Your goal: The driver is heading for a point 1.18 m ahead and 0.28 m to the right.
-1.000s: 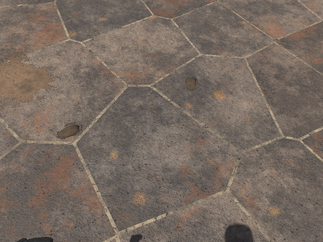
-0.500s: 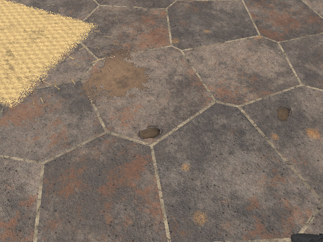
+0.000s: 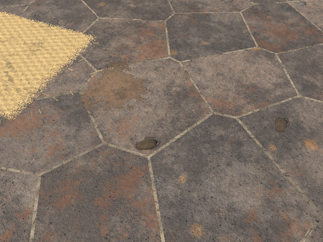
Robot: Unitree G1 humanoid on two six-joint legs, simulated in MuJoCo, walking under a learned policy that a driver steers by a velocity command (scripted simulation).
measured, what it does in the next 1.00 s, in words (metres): walks ahead: left foot, then right foot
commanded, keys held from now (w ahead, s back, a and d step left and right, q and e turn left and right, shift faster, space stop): shift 0.02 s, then w+shift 0.68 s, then w+e+shift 0.30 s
